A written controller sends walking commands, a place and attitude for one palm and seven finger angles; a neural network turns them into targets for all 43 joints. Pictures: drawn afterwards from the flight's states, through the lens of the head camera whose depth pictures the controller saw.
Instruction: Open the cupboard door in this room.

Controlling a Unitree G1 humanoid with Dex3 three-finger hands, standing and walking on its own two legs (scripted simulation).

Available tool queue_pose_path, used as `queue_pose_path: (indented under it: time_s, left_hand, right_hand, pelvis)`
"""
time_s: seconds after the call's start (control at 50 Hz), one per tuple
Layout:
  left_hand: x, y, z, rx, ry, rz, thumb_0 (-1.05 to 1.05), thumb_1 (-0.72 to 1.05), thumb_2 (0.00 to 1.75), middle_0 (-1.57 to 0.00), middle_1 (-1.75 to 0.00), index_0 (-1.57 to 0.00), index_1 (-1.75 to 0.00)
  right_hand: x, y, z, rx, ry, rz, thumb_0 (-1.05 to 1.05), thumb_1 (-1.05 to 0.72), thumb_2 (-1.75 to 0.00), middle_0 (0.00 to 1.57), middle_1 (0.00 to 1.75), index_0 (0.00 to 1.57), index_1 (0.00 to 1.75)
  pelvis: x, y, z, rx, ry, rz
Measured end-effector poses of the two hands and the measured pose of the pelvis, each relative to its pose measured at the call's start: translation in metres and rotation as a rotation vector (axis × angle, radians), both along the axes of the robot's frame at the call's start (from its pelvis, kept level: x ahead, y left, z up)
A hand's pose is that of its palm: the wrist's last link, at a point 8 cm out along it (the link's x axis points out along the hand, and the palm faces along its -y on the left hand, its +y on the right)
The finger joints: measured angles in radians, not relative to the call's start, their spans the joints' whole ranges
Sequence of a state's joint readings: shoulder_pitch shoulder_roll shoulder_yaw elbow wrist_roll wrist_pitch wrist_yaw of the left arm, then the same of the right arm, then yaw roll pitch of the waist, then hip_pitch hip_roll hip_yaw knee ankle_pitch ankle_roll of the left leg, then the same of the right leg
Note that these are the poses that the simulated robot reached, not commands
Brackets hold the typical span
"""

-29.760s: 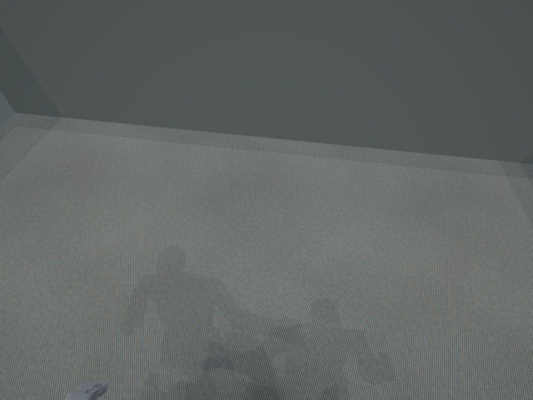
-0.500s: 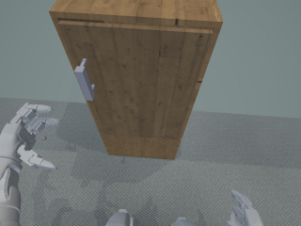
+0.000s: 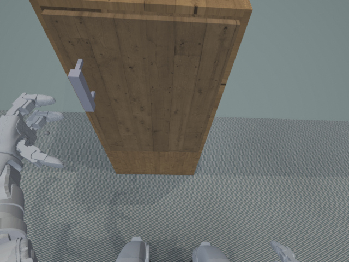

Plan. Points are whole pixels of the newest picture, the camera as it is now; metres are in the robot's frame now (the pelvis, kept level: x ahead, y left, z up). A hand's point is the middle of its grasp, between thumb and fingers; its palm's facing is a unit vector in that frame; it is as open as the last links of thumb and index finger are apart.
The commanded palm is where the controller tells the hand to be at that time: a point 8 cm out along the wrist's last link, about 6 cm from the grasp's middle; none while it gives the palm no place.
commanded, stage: move the hooked fingers beside the handle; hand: left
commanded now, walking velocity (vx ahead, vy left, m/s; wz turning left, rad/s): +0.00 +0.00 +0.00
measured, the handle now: (85, 86) +0.53 +0.24 +0.05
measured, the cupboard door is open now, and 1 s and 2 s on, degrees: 0 0 0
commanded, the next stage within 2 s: slide the fingers in behind the handle in 1.68 s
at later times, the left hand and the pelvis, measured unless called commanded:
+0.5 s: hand (54, 110) +0.44 +0.29 +0.06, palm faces -0.01 -1.00 -0.02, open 14.0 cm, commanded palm +0.42 +0.33 +0.06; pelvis +0.00 +0.01 -0.01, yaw -1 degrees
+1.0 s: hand (60, 93) +0.49 +0.29 +0.06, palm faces -0.01 -1.00 -0.03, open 14.0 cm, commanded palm +0.47 +0.33 +0.05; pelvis +0.00 +0.01 -0.02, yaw -2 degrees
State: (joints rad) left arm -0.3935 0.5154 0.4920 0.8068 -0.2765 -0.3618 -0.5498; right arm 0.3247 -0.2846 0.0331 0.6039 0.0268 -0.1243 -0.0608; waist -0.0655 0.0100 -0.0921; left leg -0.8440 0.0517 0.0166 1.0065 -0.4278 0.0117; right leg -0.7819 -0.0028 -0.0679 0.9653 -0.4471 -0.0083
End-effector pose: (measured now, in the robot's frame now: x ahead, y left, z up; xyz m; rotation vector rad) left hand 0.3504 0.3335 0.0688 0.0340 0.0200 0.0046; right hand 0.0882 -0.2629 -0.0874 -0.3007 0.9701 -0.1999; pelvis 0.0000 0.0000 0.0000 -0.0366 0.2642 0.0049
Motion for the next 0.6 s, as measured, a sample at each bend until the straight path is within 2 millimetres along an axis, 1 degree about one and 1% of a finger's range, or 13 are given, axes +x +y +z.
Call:
queue_pose_path:
  time_s: [0.18, 0.34, 0.6]
  left_hand:
    - [0.022, -0.002, -0.001, -0.008, 0.006, -0.014, -0.02, -0.5, 0.3, -0.3, -1.2, -0.3, -1.2]
    - [0.042, 0.005, -0.005, -0.009, 0.013, 0.004, -0.02, -0.5, 0.3, -0.3, -1.2, -0.3, -1.2]
    - [0.081, 0.006, -0.009, -0.012, 0.015, -0.014, -0.02, -0.5, 0.3, -0.3, -1.2, -0.3, -1.2]
  right_hand:
    - [-0.009, 0.003, -0.003, 0.0, 0.046, -0.019, 0.01, -0.9, -0.89, 0.2, 0.3, 0.21, 0.3]
    - [-0.019, 0.002, -0.008, -0.016, 0.098, -0.029, 0.01, -0.9, -0.89, 0.2, 0.3, 0.21, 0.3]
    - [-0.051, -0.001, -0.017, -0.039, 0.232, -0.079, 0.01, -0.9, -0.89, 0.2, 0.3, 0.21, 0.3]
  pelvis:
    - [0.001, 0.005, -0.002, -0.004, 0.017, -0.006]
    - [-0.002, 0.006, -0.007, -0.01, 0.039, -0.008]
    - [-0.003, 0.009, -0.016, -0.021, 0.09, -0.013]
